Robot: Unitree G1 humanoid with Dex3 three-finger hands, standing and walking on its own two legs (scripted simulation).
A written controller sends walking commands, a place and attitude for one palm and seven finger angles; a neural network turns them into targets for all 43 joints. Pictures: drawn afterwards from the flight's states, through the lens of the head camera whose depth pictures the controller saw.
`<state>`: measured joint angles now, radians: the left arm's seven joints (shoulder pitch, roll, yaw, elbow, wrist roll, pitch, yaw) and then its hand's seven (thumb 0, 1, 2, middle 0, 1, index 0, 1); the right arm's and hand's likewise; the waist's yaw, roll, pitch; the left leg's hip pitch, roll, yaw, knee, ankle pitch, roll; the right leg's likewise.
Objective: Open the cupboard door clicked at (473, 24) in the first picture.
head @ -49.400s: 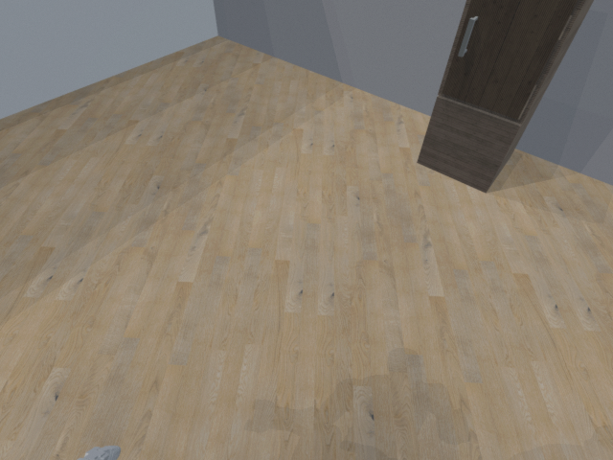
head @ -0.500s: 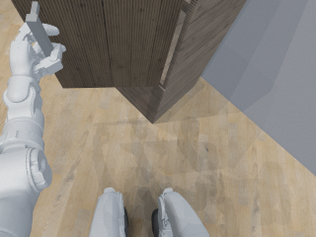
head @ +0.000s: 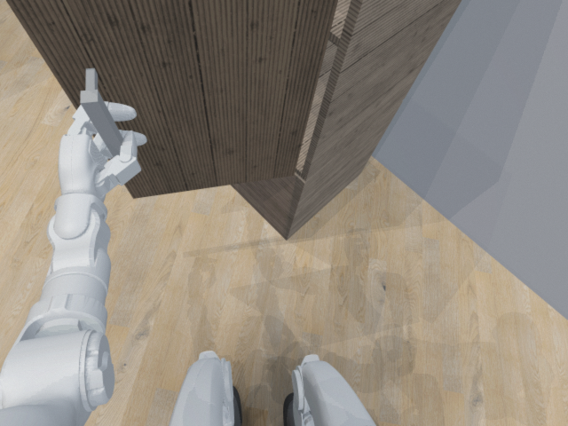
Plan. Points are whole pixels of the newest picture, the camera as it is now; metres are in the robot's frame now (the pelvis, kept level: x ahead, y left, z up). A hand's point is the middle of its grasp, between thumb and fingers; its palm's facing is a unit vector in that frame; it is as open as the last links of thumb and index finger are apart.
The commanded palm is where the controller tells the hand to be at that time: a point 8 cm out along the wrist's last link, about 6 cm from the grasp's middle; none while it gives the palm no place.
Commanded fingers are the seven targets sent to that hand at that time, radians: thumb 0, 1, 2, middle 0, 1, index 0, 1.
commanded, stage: pull the door open along its arc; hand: left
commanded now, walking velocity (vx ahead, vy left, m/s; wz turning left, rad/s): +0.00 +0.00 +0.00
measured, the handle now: (110, 122) +0.52 +0.22 +0.04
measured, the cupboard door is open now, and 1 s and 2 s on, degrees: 58 100 100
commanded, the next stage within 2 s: open thumb and fingers to let go in 0.56 s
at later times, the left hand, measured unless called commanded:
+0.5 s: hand (221, 269) +0.31 +0.07 +0.03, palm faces +0.36 -0.93 +0.02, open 6.1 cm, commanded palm +0.24 +0.11 +0.03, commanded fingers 0.00 0.90 0.90 -0.40 -1.35 -0.40 -1.35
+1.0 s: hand (239, 273) +0.31 +0.05 +0.03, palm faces +0.45 -0.89 -0.04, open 8.8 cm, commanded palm +0.26 +0.09 +0.03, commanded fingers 0.00 -0.36 0.36 -0.31 -1.22 -0.31 -1.22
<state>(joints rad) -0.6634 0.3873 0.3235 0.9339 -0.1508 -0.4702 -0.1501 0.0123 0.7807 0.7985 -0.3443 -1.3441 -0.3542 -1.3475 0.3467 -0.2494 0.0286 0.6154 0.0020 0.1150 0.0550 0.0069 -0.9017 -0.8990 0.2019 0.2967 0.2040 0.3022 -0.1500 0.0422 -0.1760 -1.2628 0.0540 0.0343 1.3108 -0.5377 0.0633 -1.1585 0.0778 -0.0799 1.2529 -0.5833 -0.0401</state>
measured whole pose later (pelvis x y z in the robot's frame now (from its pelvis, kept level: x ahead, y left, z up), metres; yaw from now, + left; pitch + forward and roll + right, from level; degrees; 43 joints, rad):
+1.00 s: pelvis +0.01 -0.07 +0.01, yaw +7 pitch +21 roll +2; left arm 0.01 -0.08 -0.13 0.36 0.07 -0.46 0.54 0.01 0.26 0.63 -0.34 -1.26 -0.35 -1.28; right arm 0.19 -0.20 -0.01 0.64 -0.08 -0.04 0.02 0.01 -0.90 -0.90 0.20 0.30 0.20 0.30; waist -0.02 0.02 -0.21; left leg -1.10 0.00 -0.02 1.22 -0.50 -0.04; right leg -1.01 0.03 -0.14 1.27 -0.63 -0.13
